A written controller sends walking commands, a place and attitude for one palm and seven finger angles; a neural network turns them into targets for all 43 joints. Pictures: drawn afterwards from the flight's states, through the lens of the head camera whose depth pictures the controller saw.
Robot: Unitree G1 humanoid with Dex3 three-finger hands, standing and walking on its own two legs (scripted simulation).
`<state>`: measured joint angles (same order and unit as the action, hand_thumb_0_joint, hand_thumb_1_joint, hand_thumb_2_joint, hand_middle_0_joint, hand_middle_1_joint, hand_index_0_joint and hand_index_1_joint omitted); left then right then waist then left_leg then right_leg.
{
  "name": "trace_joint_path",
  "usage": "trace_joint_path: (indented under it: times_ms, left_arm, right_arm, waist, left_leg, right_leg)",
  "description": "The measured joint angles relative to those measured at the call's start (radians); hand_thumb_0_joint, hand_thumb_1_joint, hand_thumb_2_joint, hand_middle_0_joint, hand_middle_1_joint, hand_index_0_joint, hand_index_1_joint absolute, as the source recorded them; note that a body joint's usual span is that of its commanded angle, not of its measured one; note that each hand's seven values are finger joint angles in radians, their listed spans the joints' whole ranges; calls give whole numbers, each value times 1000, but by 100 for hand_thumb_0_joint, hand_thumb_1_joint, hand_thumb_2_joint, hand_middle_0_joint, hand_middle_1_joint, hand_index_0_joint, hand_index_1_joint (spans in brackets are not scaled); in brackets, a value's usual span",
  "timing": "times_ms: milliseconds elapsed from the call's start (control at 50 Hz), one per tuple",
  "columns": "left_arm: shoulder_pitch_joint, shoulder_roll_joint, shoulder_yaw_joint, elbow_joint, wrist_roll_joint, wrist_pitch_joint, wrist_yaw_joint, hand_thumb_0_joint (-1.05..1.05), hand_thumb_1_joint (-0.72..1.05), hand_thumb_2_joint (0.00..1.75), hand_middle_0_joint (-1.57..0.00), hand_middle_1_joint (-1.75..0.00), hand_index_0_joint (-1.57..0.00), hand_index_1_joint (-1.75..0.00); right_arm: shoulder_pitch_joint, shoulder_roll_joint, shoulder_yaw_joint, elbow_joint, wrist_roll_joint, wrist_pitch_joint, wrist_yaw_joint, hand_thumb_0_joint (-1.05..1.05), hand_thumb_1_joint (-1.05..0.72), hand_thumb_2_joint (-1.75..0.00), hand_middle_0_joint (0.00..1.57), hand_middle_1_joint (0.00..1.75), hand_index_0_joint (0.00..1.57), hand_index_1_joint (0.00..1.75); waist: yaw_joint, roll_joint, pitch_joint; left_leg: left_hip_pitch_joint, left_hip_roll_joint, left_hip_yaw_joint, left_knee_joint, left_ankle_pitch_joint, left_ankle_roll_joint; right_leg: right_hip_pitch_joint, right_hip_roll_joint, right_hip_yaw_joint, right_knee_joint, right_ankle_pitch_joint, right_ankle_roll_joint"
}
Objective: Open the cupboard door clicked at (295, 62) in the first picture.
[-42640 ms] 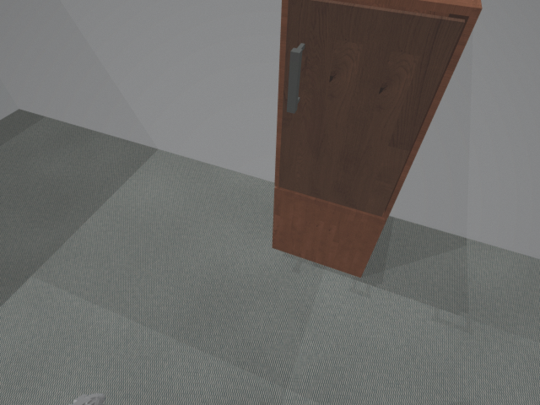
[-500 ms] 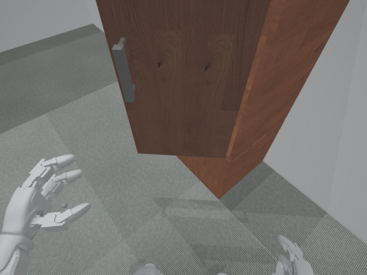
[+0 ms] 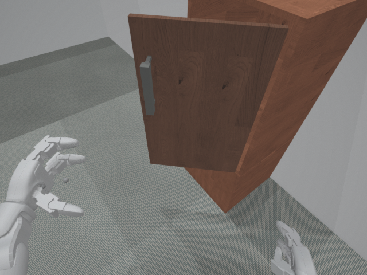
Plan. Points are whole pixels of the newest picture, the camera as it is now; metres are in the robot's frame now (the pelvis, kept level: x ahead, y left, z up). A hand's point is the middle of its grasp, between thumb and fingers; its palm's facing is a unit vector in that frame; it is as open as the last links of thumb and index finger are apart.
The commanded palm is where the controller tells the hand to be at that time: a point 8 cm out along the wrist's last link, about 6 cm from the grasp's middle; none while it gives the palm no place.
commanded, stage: raise the hand with hooked fingers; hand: left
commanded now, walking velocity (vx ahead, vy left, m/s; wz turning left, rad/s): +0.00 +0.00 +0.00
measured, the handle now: (149, 86) +0.56 +0.15 +0.11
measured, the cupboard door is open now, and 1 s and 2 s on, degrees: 46 46 46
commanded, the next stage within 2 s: move the hooked fingers beside the handle in 0.80 s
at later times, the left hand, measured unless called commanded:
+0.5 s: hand (65, 153) +0.30 +0.26 +0.13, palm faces +0.00 -1.00 -0.03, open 14.0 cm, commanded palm +0.27 +0.31 +0.13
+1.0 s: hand (73, 153) +0.30 +0.24 +0.13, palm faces +0.02 -1.00 -0.03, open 14.0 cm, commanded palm +0.28 +0.29 +0.13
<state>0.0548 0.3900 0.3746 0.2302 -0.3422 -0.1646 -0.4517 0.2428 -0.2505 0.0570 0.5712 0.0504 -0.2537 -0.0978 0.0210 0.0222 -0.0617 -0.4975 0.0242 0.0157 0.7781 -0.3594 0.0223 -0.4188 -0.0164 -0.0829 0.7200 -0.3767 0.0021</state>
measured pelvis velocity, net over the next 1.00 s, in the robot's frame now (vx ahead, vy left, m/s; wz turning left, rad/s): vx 0.01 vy -0.03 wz -0.01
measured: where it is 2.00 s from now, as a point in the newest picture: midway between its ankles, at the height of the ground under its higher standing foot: outside the picture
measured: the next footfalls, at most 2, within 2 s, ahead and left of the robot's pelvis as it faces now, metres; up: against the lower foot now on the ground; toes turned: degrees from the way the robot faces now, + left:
none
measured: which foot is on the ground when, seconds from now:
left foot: down 0.00-1.00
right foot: down 0.00-1.00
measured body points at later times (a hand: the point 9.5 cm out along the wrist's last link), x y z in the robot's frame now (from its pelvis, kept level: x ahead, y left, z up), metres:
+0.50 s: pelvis +0.01 -0.01 +0.01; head +0.02 -0.02 +0.46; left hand +0.30 +0.32 +0.13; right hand +0.16 -0.26 -0.06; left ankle +0.02 +0.10 -0.71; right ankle +0.00 -0.12 -0.71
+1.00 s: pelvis +0.01 -0.03 +0.01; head +0.01 -0.04 +0.46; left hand +0.29 +0.30 +0.13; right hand +0.17 -0.27 -0.07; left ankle +0.02 +0.10 -0.71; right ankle +0.00 -0.12 -0.71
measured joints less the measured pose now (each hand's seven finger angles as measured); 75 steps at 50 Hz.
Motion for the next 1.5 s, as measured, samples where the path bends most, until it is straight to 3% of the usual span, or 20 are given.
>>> trace_joint_path:
  times_ms: [200, 480, 660, 920, 1060, 1280, 1500]
  left_arm:
    - [-100, 39, 42, 74, 0, 47, -40, -1, -49, 31, -30, -119, -30, -119]
    - [-170, 74, 71, 164, -8, 85, -74, -2, -50, 30, -30, -120, -30, -120]
    - [-143, 38, 75, 137, 1, 47, -50, -2, -50, 30, -30, -120, -30, -120]
    - [-151, 38, 69, 163, -1, 38, -54, -2, -50, 30, -30, -120, -30, -120]
    - [-218, 39, 50, 228, 14, 36, -46, -2, -50, 30, -30, -120, -30, -120]
    - [-402, 77, 41, 417, 57, 8, -34, -2, -50, 30, -30, -120, -30, -120]
    - [-461, 75, 45, 475, 78, -11, -5, -2, -50, 30, -30, -120, -30, -120]
  right_arm:
    - [14, -6, 11, 20, 4, 18, -11, 2, -91, -90, 20, 30, 20, 30]
    - [42, -32, -8, 29, 13, 26, -15, 2, -91, -90, 20, 30, 20, 30]
    - [41, -29, -15, 35, 9, 25, -17, 2, -91, -90, 20, 30, 20, 30]
    - [27, -24, -12, 40, 12, 22, -22, 2, -91, -90, 20, 30, 20, 30]
    - [22, -28, -11, 53, 15, 24, -30, 2, -91, -90, 20, 30, 20, 30]
    - [36, -31, -9, 66, 11, 51, -26, 1, -91, -90, 20, 30, 20, 30]
    - [94, -38, -26, 67, 7, 102, -5, 1, -91, -90, 20, 30, 20, 30]
  waist:
    - [4, 4, 15]
    - [-13, 11, 13]
    - [-11, 8, 17]
    - [-8, 17, 12]
    - [-6, 16, 15]
    - [-37, 4, 18]
    - [-60, 1, 8]
  left_leg:
    - [51, -1, -3, -50, 20, -3]
    - [92, 5, 6, -114, 46, -15]
    - [103, 12, 8, -123, 47, -24]
    - [109, 15, 6, -130, 51, -31]
    - [101, 11, -1, -126, 54, -32]
    - [58, 14, 2, -109, 53, -29]
    - [33, 13, 23, -102, 42, -19]
  right_leg:
    - [53, 2, -4, -52, 19, -3]
    - [78, 9, 6, -94, 37, -13]
    - [82, 16, 9, -92, 34, -22]
    - [84, 20, 7, -90, 32, -29]
    - [78, 17, 0, -84, 31, -30]
    - [34, 18, 5, -70, 33, -29]
    - [3, 16, 25, -65, 31, -18]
